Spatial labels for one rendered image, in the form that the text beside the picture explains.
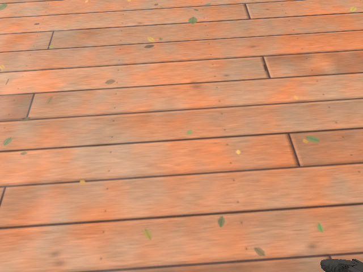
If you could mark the robot right hand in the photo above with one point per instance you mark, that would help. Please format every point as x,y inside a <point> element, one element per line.
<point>335,265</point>

